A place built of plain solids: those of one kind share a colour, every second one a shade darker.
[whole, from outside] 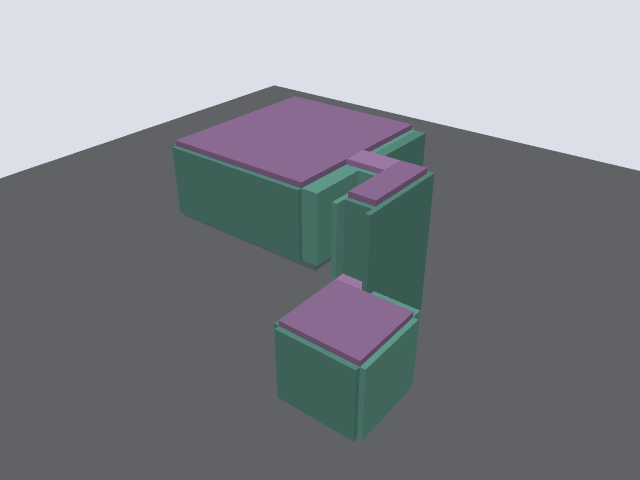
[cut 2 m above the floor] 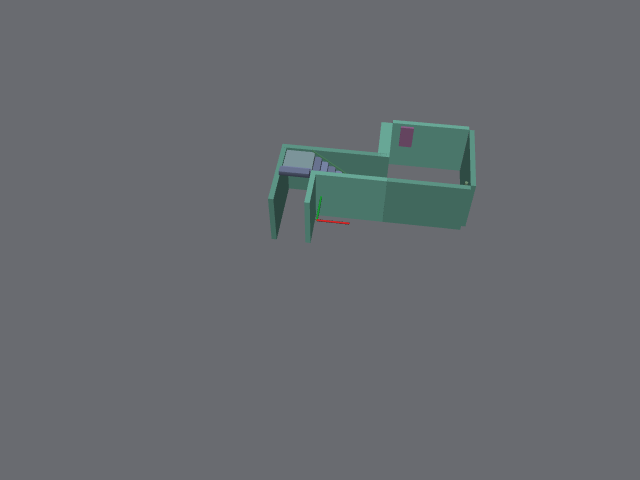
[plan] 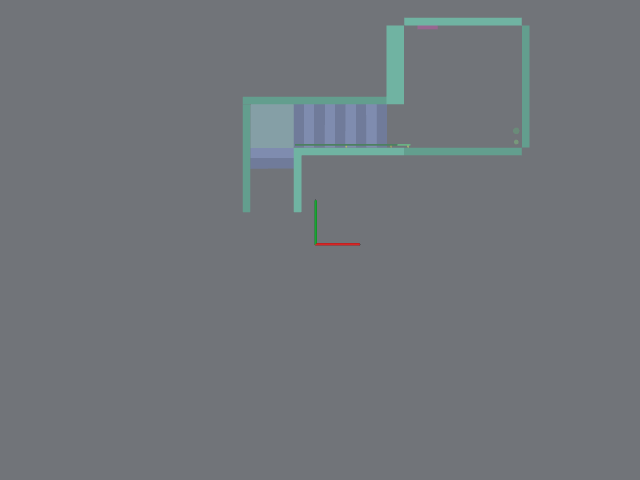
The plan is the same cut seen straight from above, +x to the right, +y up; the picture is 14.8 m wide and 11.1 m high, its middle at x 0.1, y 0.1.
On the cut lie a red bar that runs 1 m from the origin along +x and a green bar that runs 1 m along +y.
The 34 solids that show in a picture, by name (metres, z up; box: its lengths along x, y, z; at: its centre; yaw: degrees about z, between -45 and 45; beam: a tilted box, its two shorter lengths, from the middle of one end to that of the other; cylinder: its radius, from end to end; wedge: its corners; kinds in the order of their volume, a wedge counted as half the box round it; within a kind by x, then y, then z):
{
 "wall_1": {"box": [3.26, 0.18, 2.6], "at": [-3.14, 0.83, 4.15]},
 "wall_2": {"box": [3.26, 0.61, 2.6], "at": [-3.14, 1.05, 4.15]},
 "wall_3": {"box": [0.18, 2.49, 5.5], "at": [-1.6, 1.99, 2.7]},
 "wall_4": {"box": [0.18, 1.49, 5.5], "at": [-0.42, 1.49, 2.7]},
 "wall_5": {"box": [3.73, 0.18, 5.5], "at": [0.18, 3.33, 2.7]},
 "wall_6": {"box": [2.37, 0.61, 2.6], "at": [0.68, 1.05, 4.15]},
 "wall_7": {"box": [2.55, 0.18, 5.5], "at": [0.77, 2.15, 2.7]},
 "wall_8": {"box": [0.18, 1.0, 2.82], "at": [1.58, 2.74, 4.04]},
 "wall_9": {"box": [0.41, 1.82, 2.68], "at": [1.84, 4.15, 1.29]},
 "wall_10": {"box": [0.18, 5.8, 2.6], "at": [1.95, -2.16, 4.15]},
 "wall_11": {"box": [0.18, 1.82, 2.68], "at": [1.95, 4.15, 1.29]},
 "wall_12": {"box": [2.72, 0.18, 2.68], "at": [3.41, 2.15, 1.29]},
 "wall_13": {"box": [2.72, 0.18, 2.68], "at": [3.41, 5.15, 1.29]},
 "wall_14": {"box": [0.18, 2.82, 2.68], "at": [4.86, 3.65, 1.29]},
 "roof_1": {"box": [6.63, 5.8, 0.2], "at": [-1.45, -2.16, 5.55]},
 "roof_2": {"box": [1.0, 1.49, 0.2], "at": [-1.01, 1.49, 5.55]},
 "roof_3": {"box": [3.0, 1.0, 0.2], "at": [-0.01, 2.74, 5.55]},
 "roof_4": {"box": [0.56, 1.0, 0.19], "at": [1.77, 2.74, 2.72]},
 "roof_5": {"box": [2.72, 2.82, 0.19], "at": [3.41, 3.65, 2.72]},
 "floor_1": {"wedge": [[-1.51, 2.23, 1.68], [-1.51, 2.23, 1.9], [-1.51, 3.24, 1.68], [-1.51, 3.24, 1.9], [-0.51, 2.23, 1.68], [-0.51, 2.23, 1.9], [-0.51, 3.24, 1.68], [-0.51, 3.24, 1.9]]},
 "floor_2": {"box": [6.63, 6.33, 0.22], "at": [-1.45, -1.9, 2.74]},
 "tread_1": {"wedge": [[-1.51, 1.75, 2.11], [-1.51, 1.75, 2.28], [-1.51, 2.0, 1.92], [-1.51, 2.0, 2.28], [-0.51, 1.75, 2.11], [-0.51, 1.75, 2.28], [-0.51, 1.99, 1.92], [-0.51, 1.99, 2.28]]},
 "tread_2": {"wedge": [[-1.51, 1.99, 1.92], [-1.51, 1.99, 2.09], [-1.51, 2.23, 1.73], [-1.51, 2.23, 2.09], [-0.51, 1.99, 1.92], [-0.51, 1.99, 2.09], [-0.51, 2.23, 1.73], [-0.51, 2.23, 2.09]]},
 "tread_3": {"wedge": [[-0.51, 2.24, 1.54], [-0.51, 2.24, 1.71], [-0.51, 3.24, 1.54], [-0.51, 3.24, 1.71], [-0.27, 2.24, 1.35], [-0.27, 2.24, 1.71], [-0.27, 3.24, 1.35], [-0.27, 3.24, 1.71]]},
 "tread_4": {"wedge": [[-0.27, 2.24, 1.35], [-0.27, 2.24, 1.51], [-0.27, 3.24, 1.35], [-0.27, 3.24, 1.51], [-0.04, 2.24, 1.17], [-0.04, 2.24, 1.51], [-0.04, 3.24, 1.17], [-0.04, 3.24, 1.51]]},
 "tread_5": {"wedge": [[-0.04, 2.24, 1.17], [-0.04, 2.24, 1.32], [-0.04, 3.24, 1.17], [-0.04, 3.24, 1.32], [0.21, 2.24, 0.97], [0.21, 2.24, 1.32], [0.22, 3.24, 0.97], [0.22, 3.24, 1.32]]},
 "tread_6": {"wedge": [[0.21, 2.24, 0.97], [0.21, 2.24, 1.13], [0.21, 3.24, 0.97], [0.21, 3.24, 1.13], [0.45, 2.24, 0.78], [0.45, 2.24, 1.13], [0.45, 3.24, 0.78], [0.45, 3.24, 1.13]]},
 "tread_7": {"wedge": [[0.44, 2.24, 0.78], [0.44, 2.24, 0.94], [0.44, 3.24, 0.78], [0.44, 3.24, 0.94], [0.69, 2.24, 0.59], [0.69, 2.24, 0.94], [0.69, 3.24, 0.59], [0.69, 3.24, 0.94]]},
 "tread_8": {"wedge": [[0.68, 2.24, 0.6], [0.68, 2.24, 0.75], [0.69, 3.24, 0.59], [0.69, 3.24, 0.75], [0.93, 2.24, 0.4], [0.93, 2.24, 0.75], [0.93, 3.24, 0.4], [0.93, 3.24, 0.75]]},
 "tread_9": {"wedge": [[0.93, 2.24, 0.4], [0.93, 2.24, 0.57], [0.93, 3.24, 0.4], [0.93, 3.24, 0.56], [1.17, 2.24, 0.21], [1.17, 2.24, 0.57], [1.17, 3.24, 0.21], [1.17, 3.24, 0.56]]},
 "tread_10": {"wedge": [[1.16, 3.24, 0.22], [1.16, 3.24, 0.38], [1.17, 2.24, 0.21], [1.17, 2.24, 0.38], [1.41, 2.24, 0.02], [1.41, 2.24, 0.38], [1.41, 3.24, 0.02], [1.41, 3.24, 0.38]]},
 "tread_11": {"wedge": [[1.41, 2.24, 0.02], [1.41, 2.24, 0.19], [1.41, 3.24, 0.02], [1.41, 3.24, 0.19], [1.65, 2.24, -0.05], [1.65, 2.24, 0.19], [1.65, 3.24, -0.05], [1.65, 3.24, 0.19]]},
 "guard_rail_1": {"wedge": [[-0.48, 2.28, 2.8], [-0.48, 2.28, 2.86], [-0.48, 2.32, 2.8], [-0.48, 2.32, 2.86], [1.89, 2.28, 0.92], [1.89, 2.28, 0.98], [1.89, 2.32, 0.92], [1.89, 2.32, 0.98]]},
 "cabinet_1": {"box": [0.47, 0.09, 0.89], "at": [2.59, 5.02, 1.45]}
}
